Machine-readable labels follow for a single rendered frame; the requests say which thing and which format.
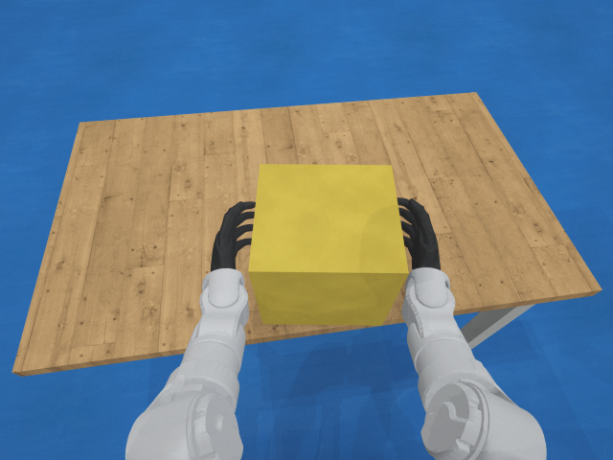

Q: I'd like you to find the robot right forearm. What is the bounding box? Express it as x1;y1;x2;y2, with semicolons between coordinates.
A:
401;267;547;459

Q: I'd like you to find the robot left hand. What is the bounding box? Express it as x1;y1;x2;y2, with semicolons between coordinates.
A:
211;201;256;272

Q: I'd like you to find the carton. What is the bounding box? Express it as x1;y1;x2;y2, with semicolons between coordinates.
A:
248;164;409;326

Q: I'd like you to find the robot left forearm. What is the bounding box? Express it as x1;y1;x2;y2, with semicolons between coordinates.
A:
125;268;249;460

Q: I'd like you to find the robot right upper arm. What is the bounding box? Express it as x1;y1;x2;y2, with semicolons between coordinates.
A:
420;381;547;460

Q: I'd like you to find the table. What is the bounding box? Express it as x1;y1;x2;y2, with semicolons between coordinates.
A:
12;92;602;377

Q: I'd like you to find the robot left upper arm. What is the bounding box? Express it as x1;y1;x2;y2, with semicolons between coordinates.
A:
126;391;243;460

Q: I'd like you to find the robot right hand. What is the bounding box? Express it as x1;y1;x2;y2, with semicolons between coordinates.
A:
397;197;441;270

